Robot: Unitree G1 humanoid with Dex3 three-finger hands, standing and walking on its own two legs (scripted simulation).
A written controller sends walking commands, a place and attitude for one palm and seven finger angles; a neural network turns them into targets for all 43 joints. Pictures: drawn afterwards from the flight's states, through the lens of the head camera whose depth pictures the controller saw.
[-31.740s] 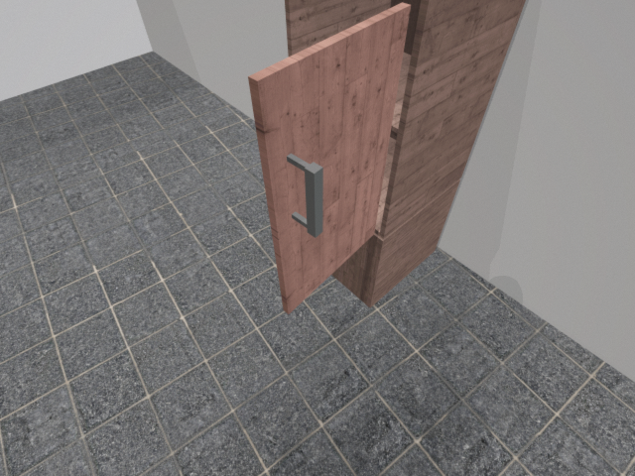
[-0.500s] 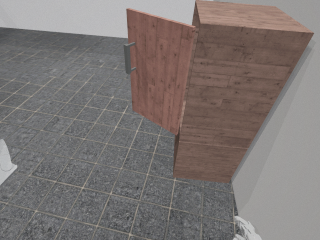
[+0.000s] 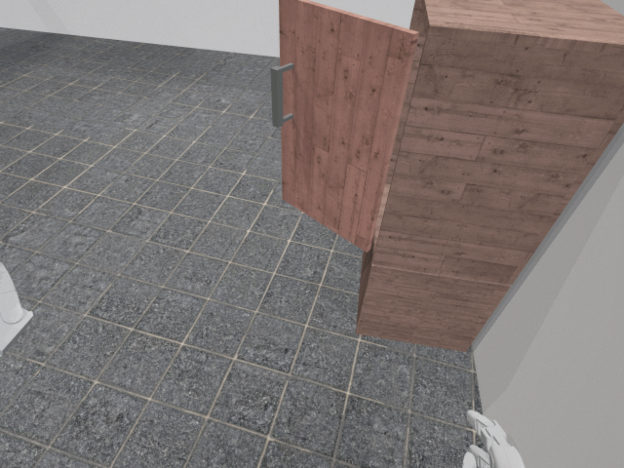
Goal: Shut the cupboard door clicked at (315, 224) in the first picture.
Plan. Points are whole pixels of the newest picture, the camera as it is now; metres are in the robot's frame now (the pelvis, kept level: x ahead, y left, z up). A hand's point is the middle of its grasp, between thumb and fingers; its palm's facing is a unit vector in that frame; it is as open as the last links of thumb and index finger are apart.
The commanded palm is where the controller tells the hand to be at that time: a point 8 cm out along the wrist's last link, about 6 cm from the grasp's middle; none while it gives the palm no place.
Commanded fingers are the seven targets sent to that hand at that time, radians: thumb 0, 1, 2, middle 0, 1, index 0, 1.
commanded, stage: stop stepping back and stand still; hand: left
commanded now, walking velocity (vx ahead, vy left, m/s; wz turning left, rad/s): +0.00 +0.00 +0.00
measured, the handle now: (283, 95) +0.95 +0.10 +0.05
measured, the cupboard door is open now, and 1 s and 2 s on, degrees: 58 58 58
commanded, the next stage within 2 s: let the arm hang, fingers relaxed in 1.04 s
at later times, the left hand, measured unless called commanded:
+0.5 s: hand (22, 304) +0.22 +0.28 +0.17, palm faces +0.41 -0.81 -0.43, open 7.4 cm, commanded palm +0.16 +0.32 +0.19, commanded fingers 0.00 0.90 0.90 -0.20 -0.30 -0.20 -0.30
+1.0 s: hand out of the picture +0.20 +0.30 +0.17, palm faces +0.45 -0.79 -0.42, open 7.4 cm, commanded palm +0.14 +0.33 +0.19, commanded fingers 0.00 0.90 0.90 -0.20 -0.30 -0.20 -0.30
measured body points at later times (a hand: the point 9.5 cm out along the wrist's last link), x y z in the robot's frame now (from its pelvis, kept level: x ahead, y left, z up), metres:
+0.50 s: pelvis +0.02 +0.03 +0.01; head +0.01 +0.04 +0.46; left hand +0.20 +0.33 +0.20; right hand +0.20 -0.21 -0.05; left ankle +0.03 +0.12 -0.72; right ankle +0.00 -0.10 -0.72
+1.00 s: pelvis +0.00 +0.03 +0.02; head -0.01 +0.04 +0.47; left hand +0.17 +0.34 +0.19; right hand +0.15 -0.20 -0.07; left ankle +0.03 +0.12 -0.73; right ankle +0.00 -0.10 -0.72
